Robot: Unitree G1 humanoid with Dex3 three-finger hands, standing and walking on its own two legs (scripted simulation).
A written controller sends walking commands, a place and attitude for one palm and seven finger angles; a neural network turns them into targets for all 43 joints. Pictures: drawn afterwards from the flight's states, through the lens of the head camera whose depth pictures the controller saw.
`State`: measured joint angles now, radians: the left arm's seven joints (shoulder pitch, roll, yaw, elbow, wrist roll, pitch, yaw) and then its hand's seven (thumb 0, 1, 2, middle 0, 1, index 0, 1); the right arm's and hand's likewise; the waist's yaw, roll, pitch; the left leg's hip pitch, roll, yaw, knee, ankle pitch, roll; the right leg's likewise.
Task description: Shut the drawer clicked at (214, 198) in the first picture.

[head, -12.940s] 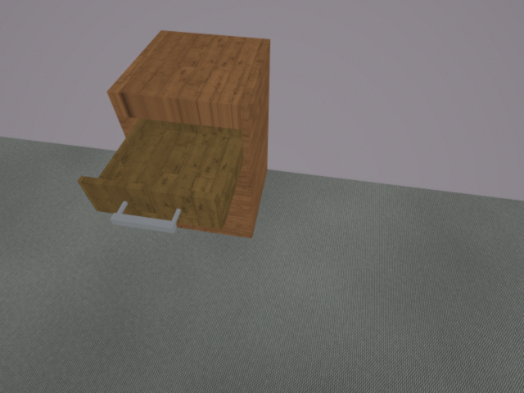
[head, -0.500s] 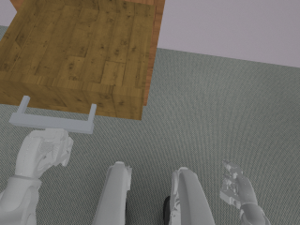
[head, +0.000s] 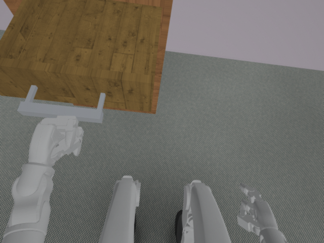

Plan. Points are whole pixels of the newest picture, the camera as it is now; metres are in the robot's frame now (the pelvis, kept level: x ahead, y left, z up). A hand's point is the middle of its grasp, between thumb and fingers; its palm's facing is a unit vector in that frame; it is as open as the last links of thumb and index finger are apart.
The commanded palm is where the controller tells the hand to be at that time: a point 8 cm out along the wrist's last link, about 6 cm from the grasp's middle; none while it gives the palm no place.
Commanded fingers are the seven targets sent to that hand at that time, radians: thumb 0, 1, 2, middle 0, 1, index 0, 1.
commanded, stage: push the drawer shut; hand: left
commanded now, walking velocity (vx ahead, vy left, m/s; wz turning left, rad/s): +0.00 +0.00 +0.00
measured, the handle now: (65, 103) +0.41 +0.26 +0.02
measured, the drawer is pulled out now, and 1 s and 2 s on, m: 0.23 0.11 0.00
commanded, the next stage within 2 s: none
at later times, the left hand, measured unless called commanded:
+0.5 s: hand (85, 114) +0.39 +0.21 +0.01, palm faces -0.04 -1.00 -0.06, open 3.5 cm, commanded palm +0.39 +0.24 +0.02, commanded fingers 0.00 0.90 0.90 -1.40 -1.60 -1.40 -1.60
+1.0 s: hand (89, 91) +0.45 +0.21 +0.01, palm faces -0.04 -1.00 -0.06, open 3.3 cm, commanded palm +0.45 +0.24 +0.02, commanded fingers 0.00 0.90 0.90 -1.40 -1.60 -1.40 -1.60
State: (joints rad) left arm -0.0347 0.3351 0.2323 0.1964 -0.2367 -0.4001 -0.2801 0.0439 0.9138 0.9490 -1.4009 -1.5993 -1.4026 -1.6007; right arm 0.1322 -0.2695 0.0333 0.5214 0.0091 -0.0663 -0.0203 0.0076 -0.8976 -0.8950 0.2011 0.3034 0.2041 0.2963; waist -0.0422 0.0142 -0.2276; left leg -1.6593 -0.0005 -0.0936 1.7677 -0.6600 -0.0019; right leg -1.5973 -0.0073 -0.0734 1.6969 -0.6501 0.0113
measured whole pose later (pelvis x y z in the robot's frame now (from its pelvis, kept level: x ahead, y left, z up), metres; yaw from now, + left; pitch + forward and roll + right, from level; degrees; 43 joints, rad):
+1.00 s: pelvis +0.00 +0.00 +0.00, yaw -1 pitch +33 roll -6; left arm -0.59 0.44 0.33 0.75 -0.15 -0.44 -0.30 0.04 0.87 0.92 -1.40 -1.60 -1.40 -1.60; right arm 0.20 -0.28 0.04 0.58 -0.02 0.03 -0.02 0.00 -0.90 -0.89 0.20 0.30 0.20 0.30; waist -0.12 0.02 -0.20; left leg -1.69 0.01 -0.09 1.75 -0.64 0.00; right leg -1.63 0.00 -0.07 1.68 -0.63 0.02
